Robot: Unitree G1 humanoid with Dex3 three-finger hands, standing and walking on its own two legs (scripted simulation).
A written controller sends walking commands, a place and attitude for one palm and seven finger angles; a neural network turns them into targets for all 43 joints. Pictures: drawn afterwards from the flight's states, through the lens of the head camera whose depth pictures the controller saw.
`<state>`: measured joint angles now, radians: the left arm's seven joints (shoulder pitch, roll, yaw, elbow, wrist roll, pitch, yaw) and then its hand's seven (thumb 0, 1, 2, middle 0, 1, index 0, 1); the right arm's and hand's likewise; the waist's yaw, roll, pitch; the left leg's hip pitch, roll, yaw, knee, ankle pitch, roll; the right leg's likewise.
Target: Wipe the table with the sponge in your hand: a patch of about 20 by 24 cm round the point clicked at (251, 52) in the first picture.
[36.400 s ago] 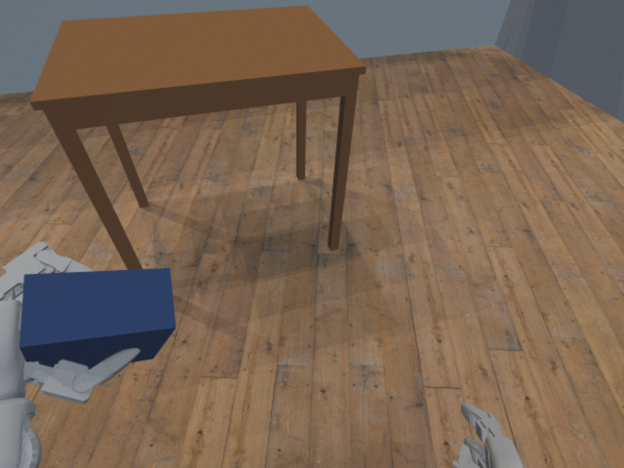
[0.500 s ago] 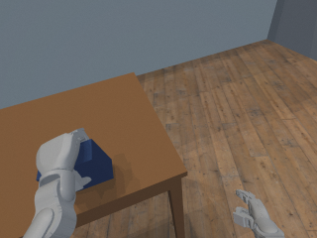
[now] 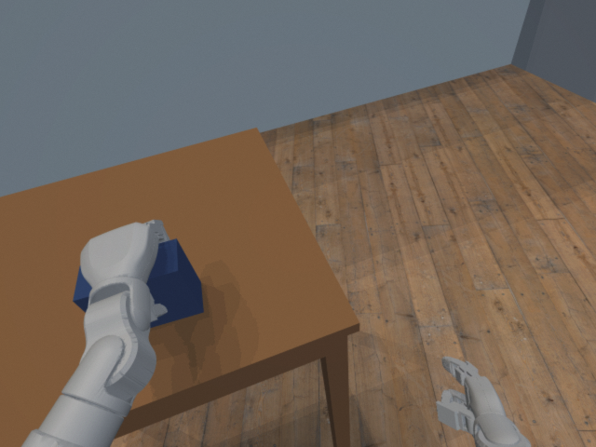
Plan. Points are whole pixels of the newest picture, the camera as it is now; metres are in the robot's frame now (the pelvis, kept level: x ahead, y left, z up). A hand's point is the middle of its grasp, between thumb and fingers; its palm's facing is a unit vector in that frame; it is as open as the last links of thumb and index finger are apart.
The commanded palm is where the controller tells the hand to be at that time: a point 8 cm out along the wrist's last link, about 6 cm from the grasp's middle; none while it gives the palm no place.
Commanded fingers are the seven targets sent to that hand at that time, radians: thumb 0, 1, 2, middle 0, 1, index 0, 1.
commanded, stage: wipe forward along the middle lane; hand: left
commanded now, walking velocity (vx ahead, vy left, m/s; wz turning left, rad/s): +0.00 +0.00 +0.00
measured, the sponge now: (150, 297) +0.29 +0.26 +0.06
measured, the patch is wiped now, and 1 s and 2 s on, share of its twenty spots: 1.00 1.00 1.00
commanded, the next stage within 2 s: slide back across to the first lane in 1.14 s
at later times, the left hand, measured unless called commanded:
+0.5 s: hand (135, 254) +0.33 +0.28 +0.10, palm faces +0.02 -0.04 -1.00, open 9.5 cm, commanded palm +0.30 +0.30 +0.13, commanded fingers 0.00 0.10 1.30 -1.20 -1.60 -1.20 -1.60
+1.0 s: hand (131, 232) +0.37 +0.31 +0.10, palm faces -0.04 +0.00 -1.00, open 9.5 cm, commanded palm +0.35 +0.31 +0.13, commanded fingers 0.00 0.10 1.30 -1.20 -1.60 -1.20 -1.60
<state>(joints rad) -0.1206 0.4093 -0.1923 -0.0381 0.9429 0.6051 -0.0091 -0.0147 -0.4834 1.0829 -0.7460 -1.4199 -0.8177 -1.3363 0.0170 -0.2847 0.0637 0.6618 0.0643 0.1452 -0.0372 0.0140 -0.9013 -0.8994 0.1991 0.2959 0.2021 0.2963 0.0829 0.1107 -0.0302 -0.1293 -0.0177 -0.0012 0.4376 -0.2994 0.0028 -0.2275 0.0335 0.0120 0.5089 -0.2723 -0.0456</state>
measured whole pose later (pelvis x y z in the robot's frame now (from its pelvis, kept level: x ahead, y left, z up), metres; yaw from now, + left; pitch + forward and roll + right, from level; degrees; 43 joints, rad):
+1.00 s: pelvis +0.00 +0.01 +0.00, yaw +1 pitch +6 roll +0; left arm -0.50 0.52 -0.07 0.53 0.96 0.32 0.00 0.00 -0.50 1.09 -0.76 -1.42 -0.82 -1.35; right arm 0.17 -0.31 0.02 0.68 0.07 0.13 -0.07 0.01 -0.90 -0.90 0.20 0.30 0.20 0.30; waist 0.03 0.07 -0.07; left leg -0.30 -0.02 -0.02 0.50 -0.31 0.01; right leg -0.36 0.03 -0.01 0.52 -0.26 -0.04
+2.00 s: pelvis +0.02 +0.04 +0.00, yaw +2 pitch +6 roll -1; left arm -0.39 0.62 0.04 0.41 0.94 0.20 -0.05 -0.01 -0.49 1.10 -0.74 -1.42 -0.79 -1.38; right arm 0.11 -0.30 0.01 0.67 0.05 0.14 -0.05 0.01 -0.90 -0.90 0.20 0.30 0.20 0.30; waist 0.06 0.07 -0.04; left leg -0.22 -0.05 -0.04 0.43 -0.30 0.05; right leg -0.26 0.00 -0.02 0.40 -0.24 0.00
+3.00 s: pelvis +0.01 +0.03 +0.00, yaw +1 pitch +2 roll +0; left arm -0.02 0.54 0.02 -0.01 0.90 0.38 0.00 -0.01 -0.46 1.09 -0.71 -1.45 -0.75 -1.42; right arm 0.05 -0.28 0.05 0.64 0.05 0.12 -0.04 0.01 -0.90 -0.90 0.20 0.30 0.20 0.30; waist 0.09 0.10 -0.03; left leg -0.17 -0.04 -0.02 0.44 -0.31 0.04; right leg -0.22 0.01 0.00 0.45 -0.26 -0.01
